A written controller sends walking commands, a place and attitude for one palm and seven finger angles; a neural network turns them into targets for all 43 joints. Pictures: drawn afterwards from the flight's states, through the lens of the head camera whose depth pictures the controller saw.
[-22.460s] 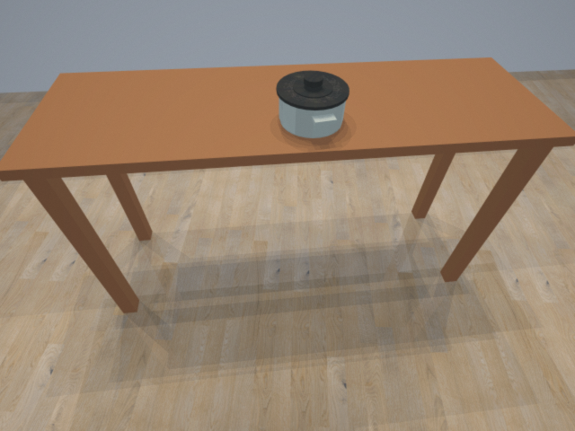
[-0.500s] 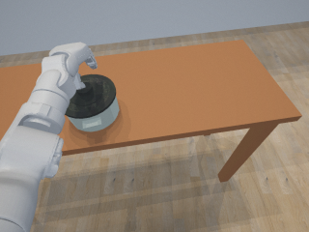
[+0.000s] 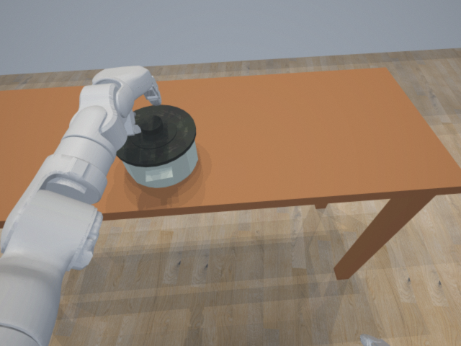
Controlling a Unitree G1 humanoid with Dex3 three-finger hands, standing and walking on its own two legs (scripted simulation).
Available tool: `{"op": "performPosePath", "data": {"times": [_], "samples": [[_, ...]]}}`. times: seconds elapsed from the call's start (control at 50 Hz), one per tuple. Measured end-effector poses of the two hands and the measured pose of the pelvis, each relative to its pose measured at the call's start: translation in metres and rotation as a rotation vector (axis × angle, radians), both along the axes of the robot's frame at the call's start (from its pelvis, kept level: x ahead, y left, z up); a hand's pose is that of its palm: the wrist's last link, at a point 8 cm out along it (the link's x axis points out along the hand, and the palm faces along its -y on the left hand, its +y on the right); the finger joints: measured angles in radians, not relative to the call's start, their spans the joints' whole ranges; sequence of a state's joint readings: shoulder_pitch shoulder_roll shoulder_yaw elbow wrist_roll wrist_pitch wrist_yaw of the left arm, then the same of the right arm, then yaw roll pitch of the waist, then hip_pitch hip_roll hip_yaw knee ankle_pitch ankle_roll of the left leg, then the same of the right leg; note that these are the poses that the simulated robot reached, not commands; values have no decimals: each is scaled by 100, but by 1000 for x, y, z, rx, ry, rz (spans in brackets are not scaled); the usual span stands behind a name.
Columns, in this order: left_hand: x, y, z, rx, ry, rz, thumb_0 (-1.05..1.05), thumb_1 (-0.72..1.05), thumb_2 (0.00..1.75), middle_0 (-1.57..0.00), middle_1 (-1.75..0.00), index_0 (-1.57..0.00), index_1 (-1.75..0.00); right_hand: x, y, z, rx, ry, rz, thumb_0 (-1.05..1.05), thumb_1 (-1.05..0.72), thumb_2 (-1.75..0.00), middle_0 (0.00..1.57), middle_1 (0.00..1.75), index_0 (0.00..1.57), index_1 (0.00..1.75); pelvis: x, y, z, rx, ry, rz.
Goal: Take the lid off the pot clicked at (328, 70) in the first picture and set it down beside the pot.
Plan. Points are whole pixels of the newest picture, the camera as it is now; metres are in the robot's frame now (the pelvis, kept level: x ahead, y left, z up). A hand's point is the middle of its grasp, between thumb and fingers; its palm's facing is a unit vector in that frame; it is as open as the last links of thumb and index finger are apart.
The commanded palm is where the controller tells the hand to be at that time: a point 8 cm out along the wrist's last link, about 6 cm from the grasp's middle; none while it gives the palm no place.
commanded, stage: move the open hand above the knob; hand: left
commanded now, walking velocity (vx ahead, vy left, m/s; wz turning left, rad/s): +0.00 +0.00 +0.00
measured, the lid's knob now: (151, 125) +0.52 +0.15 +0.08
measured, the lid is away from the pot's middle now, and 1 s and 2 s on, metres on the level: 0.00 0.00 0.00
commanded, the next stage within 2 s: lower the open fingers around the knob in 0.14 s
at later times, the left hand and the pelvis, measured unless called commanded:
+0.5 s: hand (149, 115) +0.50 +0.13 +0.13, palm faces -0.38 -0.06 -0.92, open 10.3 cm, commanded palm +0.50 +0.14 +0.19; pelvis +0.00 +0.00 +0.00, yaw -1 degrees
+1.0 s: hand (147, 126) +0.49 +0.14 +0.11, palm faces -0.38 -0.06 -0.92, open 10.3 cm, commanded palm +0.49 +0.14 +0.16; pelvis +0.01 -0.01 +0.00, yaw -1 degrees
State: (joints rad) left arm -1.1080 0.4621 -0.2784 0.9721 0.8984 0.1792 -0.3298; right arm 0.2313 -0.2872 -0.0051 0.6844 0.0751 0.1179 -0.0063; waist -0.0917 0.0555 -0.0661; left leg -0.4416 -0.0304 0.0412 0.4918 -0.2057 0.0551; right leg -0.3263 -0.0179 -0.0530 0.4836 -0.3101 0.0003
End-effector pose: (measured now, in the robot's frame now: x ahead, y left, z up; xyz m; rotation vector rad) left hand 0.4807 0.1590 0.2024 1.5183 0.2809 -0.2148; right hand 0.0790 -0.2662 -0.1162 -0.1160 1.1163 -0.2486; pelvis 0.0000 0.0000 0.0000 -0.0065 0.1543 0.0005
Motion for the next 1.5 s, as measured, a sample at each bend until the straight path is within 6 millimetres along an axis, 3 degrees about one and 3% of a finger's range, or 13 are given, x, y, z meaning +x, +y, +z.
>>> {"op": "performPosePath", "data": {"times": [0.1,0.26,0.46,0.66,0.9,1.04,1.36,1.5], "samples": [[4,-4,3,-6,-7,12,0,-33,147,-84,-8,-84,-8,-9,5,-3,10,17,-8,1,-91,-90,20,30,20,30,-1,1,0,1,8,-4],[11,-13,4,-4,-1,13,0,-33,147,-83,-8,-84,-8,-40,7,-9,22,84,-47,1,-91,-90,20,30,20,30,0,2,0,1,15,-14],[15,-21,-12,-8,77,22,0,-33,147,-83,-8,-83,-8,-67,-1,-8,0,135,-87,1,-91,-90,20,30,20,30,2,-1,1,2,16,-19],[18,-19,-30,-3,77,20,0,-33,147,-83,-8,-83,-8,-60,-12,-4,-23,121,-95,1,-91,-90,20,30,20,30,5,-5,0,3,27,-28],[13,-15,-37,-7,80,30,0,-32,147,-83,-8,-83,-8,-31,-13,-5,-7,78,-70,1,-91,-90,20,30,20,30,9,-10,-1,2,28,-23],[10,-16,-38,1,72,15,0,-32,147,-81,-8,-83,-8,-25,-13,-7,-1,71,-65,1,-91,-90,20,30,20,30,7,-9,-2,3,30,-24],[6,-19,-39,5,69,22,0,-33,147,-80,-7,-83,-8,-51,-9,-9,-3,118,-86,1,-91,-90,20,30,20,30,-1,-7,-3,0,28,-23],[6,-19,-40,-6,79,21,0,-20,121,-63,-41,-66,-43,-67,-8,-9,-7,136,-110,1,-91,-90,20,30,20,30,-1,-6,-2,0,25,-30]]}}
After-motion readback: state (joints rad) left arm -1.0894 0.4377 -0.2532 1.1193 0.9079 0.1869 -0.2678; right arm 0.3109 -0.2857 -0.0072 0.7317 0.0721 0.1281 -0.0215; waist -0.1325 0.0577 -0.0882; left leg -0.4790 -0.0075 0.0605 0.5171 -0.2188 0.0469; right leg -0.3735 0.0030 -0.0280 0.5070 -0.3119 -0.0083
